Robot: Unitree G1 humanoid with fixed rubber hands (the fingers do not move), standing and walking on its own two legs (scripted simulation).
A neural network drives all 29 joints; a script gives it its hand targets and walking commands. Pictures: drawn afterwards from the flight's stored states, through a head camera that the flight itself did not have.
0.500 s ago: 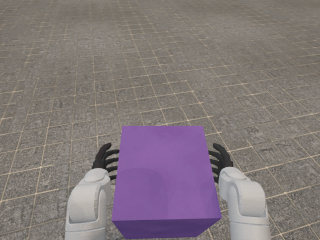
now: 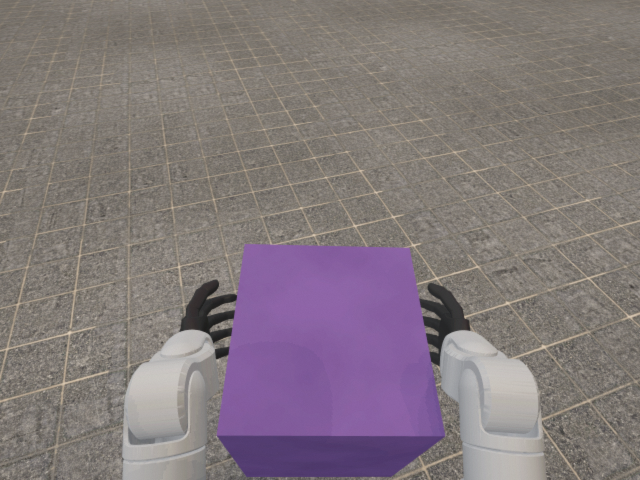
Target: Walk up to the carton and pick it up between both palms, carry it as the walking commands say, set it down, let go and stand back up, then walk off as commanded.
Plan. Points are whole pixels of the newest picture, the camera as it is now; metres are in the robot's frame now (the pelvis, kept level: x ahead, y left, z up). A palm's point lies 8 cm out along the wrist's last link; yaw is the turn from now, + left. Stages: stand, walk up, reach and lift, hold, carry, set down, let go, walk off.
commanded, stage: carry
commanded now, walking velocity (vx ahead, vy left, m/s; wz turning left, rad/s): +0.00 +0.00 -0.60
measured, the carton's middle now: (323, 369) +0.27 +0.01 +0.00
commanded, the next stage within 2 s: none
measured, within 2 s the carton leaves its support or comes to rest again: neither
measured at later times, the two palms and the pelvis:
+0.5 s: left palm (211, 393) +0.21 +0.13 +0.08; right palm (505, 470) +0.14 -0.15 +0.08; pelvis -0.09 +0.04 +0.01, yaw -15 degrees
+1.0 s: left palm (373, 467) +0.14 -0.03 +0.08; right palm out of the picture -0.04 -0.26 +0.06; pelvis -0.17 +0.04 +0.01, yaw -34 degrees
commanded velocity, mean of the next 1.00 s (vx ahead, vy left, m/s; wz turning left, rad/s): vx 0.00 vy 0.00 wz -0.60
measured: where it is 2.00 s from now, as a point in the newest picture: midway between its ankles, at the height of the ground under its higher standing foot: outside the picture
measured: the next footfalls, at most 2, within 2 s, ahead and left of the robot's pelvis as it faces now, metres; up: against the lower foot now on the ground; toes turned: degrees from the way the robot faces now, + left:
left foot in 0.34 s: -0.03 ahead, +0.15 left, +0.00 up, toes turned -4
right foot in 0.72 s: -0.13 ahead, -0.11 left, +0.00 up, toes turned -32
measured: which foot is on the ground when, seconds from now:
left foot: down 0.00-0.06, up 0.08-0.32, down 0.34-0.72, up 0.74-1.00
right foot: down 0.00-0.34, up 0.36-0.70, down 0.72-1.00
